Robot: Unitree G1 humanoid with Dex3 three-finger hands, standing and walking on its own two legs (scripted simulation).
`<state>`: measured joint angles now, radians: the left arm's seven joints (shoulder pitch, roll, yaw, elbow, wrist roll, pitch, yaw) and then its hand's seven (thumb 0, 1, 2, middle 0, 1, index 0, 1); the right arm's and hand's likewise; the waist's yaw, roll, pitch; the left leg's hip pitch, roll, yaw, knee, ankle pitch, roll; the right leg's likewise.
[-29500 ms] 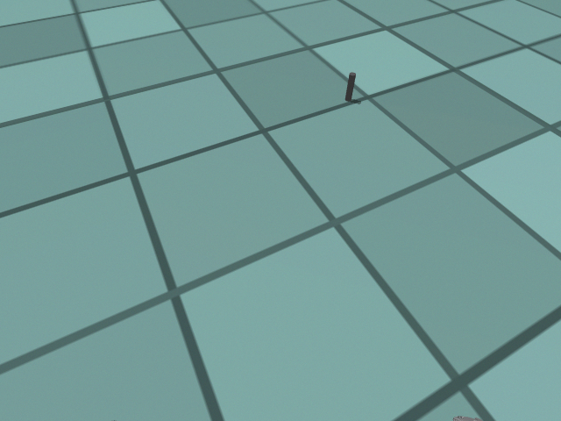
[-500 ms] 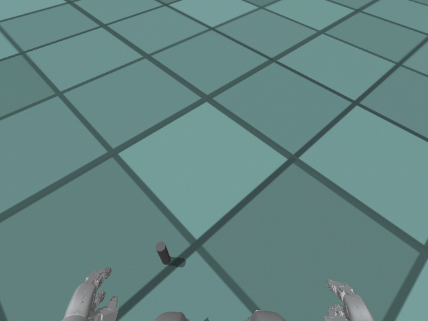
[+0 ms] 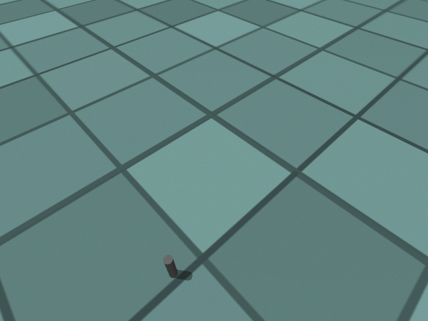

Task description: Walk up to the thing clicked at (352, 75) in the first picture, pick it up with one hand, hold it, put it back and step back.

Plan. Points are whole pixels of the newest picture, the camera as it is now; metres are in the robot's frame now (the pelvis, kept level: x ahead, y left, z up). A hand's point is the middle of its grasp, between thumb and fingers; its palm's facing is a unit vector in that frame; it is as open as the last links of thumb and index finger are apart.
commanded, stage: stand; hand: left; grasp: from the side
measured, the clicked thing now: (170, 266) +0.43 +0.22 -0.69
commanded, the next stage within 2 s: step back in 1.50 s
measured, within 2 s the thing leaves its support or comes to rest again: neither
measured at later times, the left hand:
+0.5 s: hand out of the picture +0.05 +0.24 -0.16, palm faces -0.02 -0.94 -0.34, open 7.4 cm
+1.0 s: hand out of the picture +0.08 +0.24 -0.15, palm faces -0.03 -0.94 -0.34, open 7.4 cm
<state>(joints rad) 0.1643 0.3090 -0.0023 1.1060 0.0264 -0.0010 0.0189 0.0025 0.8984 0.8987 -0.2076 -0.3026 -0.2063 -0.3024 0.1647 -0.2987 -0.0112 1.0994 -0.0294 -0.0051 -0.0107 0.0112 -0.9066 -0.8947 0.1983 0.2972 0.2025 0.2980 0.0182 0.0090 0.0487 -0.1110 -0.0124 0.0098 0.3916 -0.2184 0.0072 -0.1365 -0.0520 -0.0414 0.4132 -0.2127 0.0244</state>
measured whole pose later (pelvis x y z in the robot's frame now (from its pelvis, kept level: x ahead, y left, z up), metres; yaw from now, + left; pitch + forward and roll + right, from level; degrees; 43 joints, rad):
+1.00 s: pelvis +0.01 +0.00 +0.01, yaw -1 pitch -2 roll +0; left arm 0.10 0.32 0.00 1.17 0.02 -0.01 0.00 0.00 0.90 0.90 -0.21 -0.30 -0.21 -0.30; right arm 0.12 -0.33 0.00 1.16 -0.02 -0.01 0.00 0.01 -0.91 -0.89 0.20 0.30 0.20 0.30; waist 0.01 0.01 0.05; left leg -0.08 0.00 0.02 0.30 -0.18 0.00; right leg -0.11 -0.03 -0.03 0.32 -0.17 0.02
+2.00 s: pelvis -0.08 +0.03 -0.03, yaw -1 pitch -2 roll +0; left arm 0.01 0.42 0.05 0.88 0.02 0.07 0.03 0.00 0.90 0.90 -0.21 -0.30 -0.21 -0.30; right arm 0.17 -0.36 -0.06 0.94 -0.03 0.04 0.02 0.01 -0.91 -0.89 0.20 0.30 0.20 0.30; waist -0.03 -0.06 0.19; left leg -0.31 -0.04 -0.02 0.72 -0.39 0.04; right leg -0.52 0.10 0.17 1.09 -0.55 -0.02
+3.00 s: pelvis -0.36 +0.01 -0.03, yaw -8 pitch -2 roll -1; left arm 0.21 0.39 0.08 0.85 0.03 0.05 -0.01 0.00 0.90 0.90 -0.21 -0.30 -0.21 -0.30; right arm 0.10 -0.39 -0.05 0.79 -0.03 0.04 0.00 0.01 -0.90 -0.89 0.20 0.30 0.21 0.30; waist 0.03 0.01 0.18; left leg -0.45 0.07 0.00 0.66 -0.17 -0.02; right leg -0.21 0.02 0.05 0.67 -0.42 0.01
